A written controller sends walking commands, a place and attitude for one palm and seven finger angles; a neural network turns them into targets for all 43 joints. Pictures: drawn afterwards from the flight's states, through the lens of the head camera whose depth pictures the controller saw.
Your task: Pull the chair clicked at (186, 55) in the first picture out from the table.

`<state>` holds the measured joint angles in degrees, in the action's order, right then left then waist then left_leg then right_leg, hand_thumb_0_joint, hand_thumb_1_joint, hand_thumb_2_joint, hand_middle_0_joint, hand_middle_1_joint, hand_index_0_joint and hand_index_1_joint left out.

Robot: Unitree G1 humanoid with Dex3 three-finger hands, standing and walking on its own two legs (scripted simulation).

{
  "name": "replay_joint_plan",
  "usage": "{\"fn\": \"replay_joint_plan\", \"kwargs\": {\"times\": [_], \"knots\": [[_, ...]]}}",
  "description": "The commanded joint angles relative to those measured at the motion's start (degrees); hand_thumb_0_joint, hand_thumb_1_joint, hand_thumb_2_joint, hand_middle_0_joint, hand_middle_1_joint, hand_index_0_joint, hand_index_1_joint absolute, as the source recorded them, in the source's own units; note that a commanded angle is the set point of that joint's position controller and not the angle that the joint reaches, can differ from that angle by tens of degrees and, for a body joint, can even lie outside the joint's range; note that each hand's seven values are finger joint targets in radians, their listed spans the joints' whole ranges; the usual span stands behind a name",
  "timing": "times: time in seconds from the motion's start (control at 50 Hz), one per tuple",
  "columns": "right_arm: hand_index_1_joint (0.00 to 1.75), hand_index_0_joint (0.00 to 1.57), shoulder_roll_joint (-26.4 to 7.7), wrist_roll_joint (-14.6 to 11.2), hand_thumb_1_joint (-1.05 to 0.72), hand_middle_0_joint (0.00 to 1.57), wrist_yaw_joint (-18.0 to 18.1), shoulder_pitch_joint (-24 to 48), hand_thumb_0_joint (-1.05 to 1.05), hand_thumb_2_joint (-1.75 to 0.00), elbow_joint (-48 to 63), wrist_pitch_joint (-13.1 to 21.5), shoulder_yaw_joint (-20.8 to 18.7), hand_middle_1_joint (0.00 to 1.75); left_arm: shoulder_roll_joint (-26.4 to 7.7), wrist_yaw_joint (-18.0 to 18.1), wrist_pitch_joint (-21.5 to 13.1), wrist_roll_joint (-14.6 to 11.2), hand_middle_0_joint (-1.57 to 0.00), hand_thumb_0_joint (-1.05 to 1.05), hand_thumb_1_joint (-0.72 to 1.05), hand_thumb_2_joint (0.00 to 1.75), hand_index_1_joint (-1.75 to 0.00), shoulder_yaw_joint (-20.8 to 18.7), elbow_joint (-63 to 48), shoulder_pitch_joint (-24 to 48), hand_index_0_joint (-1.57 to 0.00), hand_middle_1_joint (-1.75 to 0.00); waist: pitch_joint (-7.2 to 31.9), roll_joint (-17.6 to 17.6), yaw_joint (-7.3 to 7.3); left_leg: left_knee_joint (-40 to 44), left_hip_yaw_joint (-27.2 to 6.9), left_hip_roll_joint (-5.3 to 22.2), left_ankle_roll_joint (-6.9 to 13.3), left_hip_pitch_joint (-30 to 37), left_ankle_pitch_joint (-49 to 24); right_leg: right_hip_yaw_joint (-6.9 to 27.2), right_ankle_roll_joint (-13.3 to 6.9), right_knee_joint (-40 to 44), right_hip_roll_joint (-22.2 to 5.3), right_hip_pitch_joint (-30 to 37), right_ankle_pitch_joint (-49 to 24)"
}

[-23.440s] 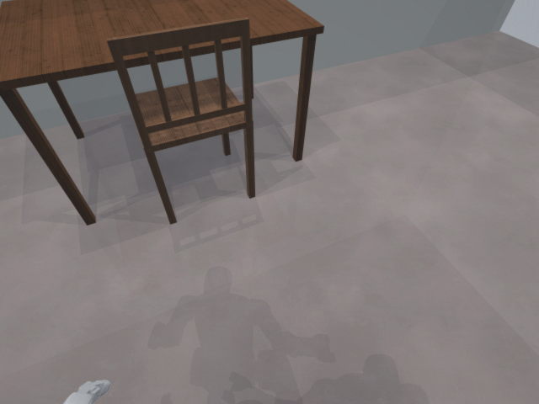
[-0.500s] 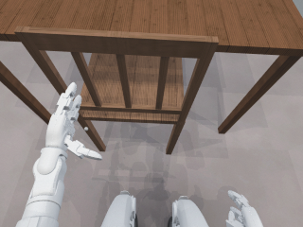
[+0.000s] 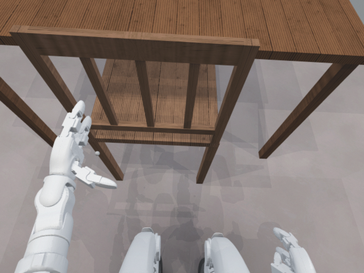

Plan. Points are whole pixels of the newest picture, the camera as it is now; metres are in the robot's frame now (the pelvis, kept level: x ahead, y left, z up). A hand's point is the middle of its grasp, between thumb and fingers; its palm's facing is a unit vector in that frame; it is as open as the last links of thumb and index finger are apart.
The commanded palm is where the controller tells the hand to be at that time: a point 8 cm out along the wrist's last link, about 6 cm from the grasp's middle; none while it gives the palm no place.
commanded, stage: aim the fingers beside a spindle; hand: left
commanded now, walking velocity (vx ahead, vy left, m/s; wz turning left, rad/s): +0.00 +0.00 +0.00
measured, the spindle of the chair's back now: (146, 98) +0.51 +0.10 +0.02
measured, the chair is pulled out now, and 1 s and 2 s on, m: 0.00 0.00 0.00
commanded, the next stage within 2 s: push the fingers through the gap in 1.06 s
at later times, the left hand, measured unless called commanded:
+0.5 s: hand (92, 146) +0.36 +0.20 +0.04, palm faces -0.03 -1.00 -0.05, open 16.9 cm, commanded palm +0.34 +0.24 +0.02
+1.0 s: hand (100, 152) +0.36 +0.18 +0.02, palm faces -0.05 -1.00 -0.04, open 16.9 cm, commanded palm +0.35 +0.24 +0.03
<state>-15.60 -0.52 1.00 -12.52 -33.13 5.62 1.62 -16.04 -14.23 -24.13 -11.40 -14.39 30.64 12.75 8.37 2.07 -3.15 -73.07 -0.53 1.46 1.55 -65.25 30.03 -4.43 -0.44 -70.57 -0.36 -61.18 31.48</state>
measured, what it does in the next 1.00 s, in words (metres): stands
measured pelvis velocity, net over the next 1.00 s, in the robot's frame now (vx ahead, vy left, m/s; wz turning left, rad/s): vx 0.00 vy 0.01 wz -0.01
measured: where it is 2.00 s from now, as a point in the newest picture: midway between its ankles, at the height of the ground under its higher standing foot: outside the picture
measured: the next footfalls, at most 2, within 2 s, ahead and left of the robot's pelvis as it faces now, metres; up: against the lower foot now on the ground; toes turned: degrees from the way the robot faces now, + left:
none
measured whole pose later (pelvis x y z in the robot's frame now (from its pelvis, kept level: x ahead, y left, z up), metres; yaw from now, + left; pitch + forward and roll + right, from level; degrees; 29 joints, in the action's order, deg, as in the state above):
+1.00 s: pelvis +0.00 +0.01 +0.00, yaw +0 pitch +22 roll -4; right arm -15.1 -0.2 0.5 -12.4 -32.1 5.2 1.4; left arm -15.0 -12.9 -23.4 -10.9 -11.7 24.6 10.1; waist 8.0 2.5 -3.3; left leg -72.6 -0.2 1.3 2.2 -64.8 30.2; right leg -4.0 0.4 -69.4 -0.4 -60.4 31.2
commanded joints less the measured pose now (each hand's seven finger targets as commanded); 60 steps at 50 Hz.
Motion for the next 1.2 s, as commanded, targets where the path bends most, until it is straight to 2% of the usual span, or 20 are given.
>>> {"fn": "replay_joint_plan", "kwargs": {"times": [0.0, 0.12, 0.16, 0.24, 0.3, 0.34, 0.44, 0.48, 0.56, 0.62, 0.66, 0.76, 0.8, 0.86, 0.92, 0.96, 1.06, 1.1, 1.14, 1.18], "knots": [[0.30, 0.20, -8.11, 0.56, -0.90, 0.20, 0.82, -2.46, 0.00, -0.90, 6.17, 3.38, -4.05, 0.30, -12.64, 0.04, -6.84, -1.14, -0.06, 0.00, -0.50, 0.30, -0.08, -3.84, -20.95, 14.04, -0.06, -0.08, 29.34, 5.79, 0.16, 9.01, -3.14, -0.59, -0.66, 25.69, -21.33, 2.41, -1.57, 9.43, 1.06, 10.94, -17.73], [0.30, 0.20, -8.76, -0.23, -0.90, 0.20, 0.98, -2.25, 0.00, -0.90, 5.01, 2.36, -3.77, 0.30, -8.03, -0.27, -1.71, -0.95, -0.06, 0.00, -0.50, 0.30, -0.08, -1.67, -6.53, 10.34, -0.06, -0.08, 17.54, -2.38, -1.70, 9.98, -2.86, -0.47, -0.26, 16.27, -11.31, 1.51, -1.07, 10.90, 1.06, 6.53, -10.15], [0.30, 0.20, -8.83, -0.33, -0.90, 0.20, 0.90, -2.02, 0.00, -0.90, 5.34, 2.17, -3.60, 0.30, -8.12, -0.89, -0.95, -0.93, -0.06, 0.00, -0.50, 0.30, -0.08, -2.04, -4.17, 10.73, -0.06, -0.08, 16.41, -1.97, -1.21, 9.95, -2.27, -0.83, -0.13, 14.06, -9.38, 1.78, -1.23, 11.13, 0.88, 6.66, -8.61], [0.30, 0.20, -8.73, 0.10, -0.90, 0.20, 0.93, -2.29, 0.00, -0.90, 6.40, 2.52, -3.80, 0.30, -11.39, -1.01, -3.49, -1.05, -0.06, 0.00, -0.50, 0.30, -0.08, -3.79, -11.36, 14.74, -0.06, -0.08, 23.03, 1.70, -0.25, 9.12, -2.41, -0.77, -0.19, 18.29, -14.60, 2.22, -1.55, 9.66, 1.04, 8.44, -12.69], [0.30, 0.20, -8.30, 0.68, -0.90, 0.20, 0.51, -2.95, 0.00, -0.90, 6.66, 3.36, -4.13, 0.30, -12.15, 0.20, -6.75, -1.15, -0.06, 0.00, -0.50, 0.30, -0.08, -3.33, -22.83, 15.28, -0.06, -0.08, 31.65, 8.86, 0.63, 9.56, -4.03, -0.29, -1.51, 30.03, -24.75, 1.61, -1.83, 8.82, 1.09, 8.74, -17.63], [0.30, 0.20, -8.37, 0.79, -0.90, 0.20, 0.46, -3.40, 0.00, -0.90, 6.23, 3.55, -4.19, 0.30, -12.34, 1.11, -6.78, -1.24, -0.06, 0.00, -0.50, 0.30, -0.08, -3.43, -23.60, 12.87, -0.06, -0.08, 31.46, 6.67, 0.08, 9.63, -4.87, 0.11, -1.88, 31.07, -27.73, 1.02, -1.65, 8.73, 1.29, 8.80, -18.74], [0.30, 0.20, -8.48, -0.04, -0.90, 0.20, 0.47, -2.78, 0.00, -0.90, 4.92, 2.09, -3.73, 0.30, -5.08, 0.71, -1.38, -0.17, -0.06, 0.00, -0.50, 0.30, -0.08, 1.29, -7.18, 8.37, -0.06, -0.08, 16.61, -0.85, -2.27, 10.87, -3.90, -0.09, -0.71, 19.21, -14.73, 0.31, -1.17, 10.41, 1.10, 4.82, -11.55], [0.30, 0.20, -8.93, -0.29, -0.90, 0.20, 0.48, -2.36, 0.00, -0.90, 5.17, 1.61, -3.69, 0.30, -5.38, 0.20, -0.41, -0.25, -0.06, 0.00, -0.50, 0.30, -0.08, 0.43, -4.17, 9.13, -0.06, -0.08, 14.65, -2.63, -1.69, 11.22, -3.64, -0.40, -0.58, 15.63, -10.01, 0.42, -1.26, 10.55, 0.99, 4.44, -8.24], [0.30, 0.20, -8.61, 0.14, -0.90, 0.20, 0.38, -2.25, 0.00, -0.90, 7.33, 2.12, -4.06, 0.30, -9.68, 0.12, -3.51, -0.73, -0.06, 0.00, -0.50, 0.30, -0.08, -2.14, -16.40, 11.11, -0.06, -0.08, 25.54, 4.52, 0.82, 10.58, -3.65, -0.47, -1.15, 23.67, -18.93, 1.12, -1.84, 9.23, 0.86, 8.15, -14.10], [0.30, 0.20, -7.81, 0.81, -0.90, 0.20, 0.04, -2.79, 0.00, -0.90, 7.58, 2.85, -4.23, 0.30, -9.84, 2.03, -6.71, -0.68, -0.06, 0.00, -0.50, 0.30, -0.08, -0.78, -27.73, 11.47, -0.06, -0.08, 32.05, 8.93, 1.11, 10.48, -5.26, 0.15, -2.77, 33.58, -29.26, 0.80, -1.81, 8.80, 1.11, 8.63, -18.14], [0.30, 0.20, -7.68, 0.88, -0.90, 0.20, 0.02, -2.96, 0.00, -0.90, 6.87, 2.91, -4.12, 0.30, -9.30, 3.23, -6.75, -0.41, -0.06, 0.00, -0.50, 0.30, -0.08, -0.50, -26.97, 8.90, -0.06, -0.08, 29.98, 6.17, 0.16, 10.36, -5.54, 0.36, -2.52, 32.26, -29.18, 0.60, -1.46, 9.09, 1.25, 8.42, -18.24], [0.30, 0.20, -8.46, -0.06, -0.90, 0.20, 0.79, -1.83, 0.00, -0.90, 4.08, 1.48, -3.25, 0.30, -5.74, 2.85, -2.25, 1.22, -0.06, 0.00, -0.50, 0.30, -0.08, 0.91, -4.80, 13.02, -0.06, -0.08, 12.08, -2.06, -3.21, 11.02, -4.34, -0.22, -0.60, 15.59, -6.90, 0.27, -1.15, 10.52, 1.23, 1.74, -5.72], [0.30, 0.20, -8.80, -0.14, -0.90, 0.20, 0.76, -1.63, 0.00, -0.90, 4.85, 1.35, -3.34, 0.30, -5.54, 1.49, -1.31, 1.00, -0.06, 0.00, -0.50, 0.30, -0.08, 1.07, -3.29, 13.93, -0.06, -0.08, 13.98, -1.11, -2.17, 10.91, -3.69, -0.72, -0.48, 14.58, -5.92, 0.72, -1.52, 10.50, 0.97, 3.20, -5.24], [0.30, 0.20, -8.69, 0.07, -0.90, 0.20, 0.53, -1.86, 0.00, -0.90, 7.23, 1.80, -3.85, 0.30, -8.30, -0.09, -2.61, -0.18, -0.06, 0.00, -0.50, 0.30, -0.08, -0.62, -12.86, 12.11, -0.06, -0.08, 25.77, 4.50, 0.67, 10.36, -3.40, -0.74, -0.96, 22.88, -16.29, 1.33, -2.02, 9.56, 0.83, 7.89, -12.59], [0.30, 0.20, -7.96, 0.53, -0.90, 0.20, 0.17, -2.46, 0.00, -0.90, 7.95, 2.42, -4.10, 0.30, -10.40, 0.69, -5.38, -1.01, -0.06, 0.00, -0.50, 0.30, -0.08, -1.17, -25.38, 11.36, -0.06, -0.08, 34.10, 8.00, 1.59, 10.03, -4.51, -0.27, -2.02, 32.30, -28.20, 1.34, -1.90, 8.99, 1.07, 10.75, -19.61], [0.30, 0.20, -7.85, 0.69, -0.90, 0.20, 0.19, -2.84, 0.00, -0.90, 7.20, 2.48, -4.03, 0.30, -11.72, 2.35, -5.93, -1.00, -0.06, 0.00, -0.50, 0.30, -0.08, -2.66, -26.10, 9.85, -0.06, -0.08, 31.84, 6.04, 0.86, 10.08, -4.97, 0.05, -2.11, 31.57, -29.37, 1.03, -1.57, 9.11, 1.28, 10.48, -20.19], [0.30, 0.20, -8.07, 0.17, -0.90, 0.20, 0.74, -2.02, 0.00, -0.90, 4.50, 1.30, -3.27, 0.30, -8.74, 3.14, -2.77, 0.29, -0.06, 0.00, -0.50, 0.30, -0.08, -2.70, -7.14, 11.43, -0.06, -0.08, 14.93, -2.66, -2.18, 9.50, -2.73, -0.55, -0.33, 14.46, -11.14, 1.29, -1.04, 10.49, 1.29, 6.12, -10.43], [0.30, 0.20, -8.45, -0.12, -0.90, 0.20, 0.66, -1.80, 0.00, -0.90, 5.17, 1.24, -3.36, 0.30, -7.06, 1.49, -1.93, 0.40, -0.06, 0.00, -0.50, 0.30, -0.08, -1.26, -3.84, 10.19, -0.06, -0.08, 14.09, -2.04, -1.56, 10.15, -2.54, -0.82, -0.36, 13.60, -8.48, 1.40, -1.38, 10.91, 1.17, 5.59, -7.81], [0.30, 0.20, -8.38, -0.29, -0.90, 0.20, 0.61, -1.75, 0.00, -0.90, 6.36, 1.63, -3.63, 0.30, -5.30, -0.42, -2.15, -0.07, -0.06, 0.00, -0.50, 0.30, -0.08, 1.58, -7.90, 11.40, -0.06, -0.08, 18.56, 1.27, -1.24, 10.04, -2.46, -0.81, -0.25, 17.33, -11.66, 1.57, -1.65, 10.48, 1.02, 6.79, -10.28], [0.30, 0.20, -8.60, -0.03, -0.90, 0.20, 0.86, -2.37, 0.00, -0.90, 6.25, 2.12, -3.96, 0.30, -8.05, -1.25, -3.68, -0.58, -0.06, 0.00, -0.50, 0.30, -0.08, 1.06, -15.02, 16.91, -0.06, -0.08, 25.40, 4.41, -1.31, 9.51, -3.01, -0.53, -0.50, 22.84, -16.43, 1.90, -1.66, 10.12, 0.97, 7.92, -13.64]]}}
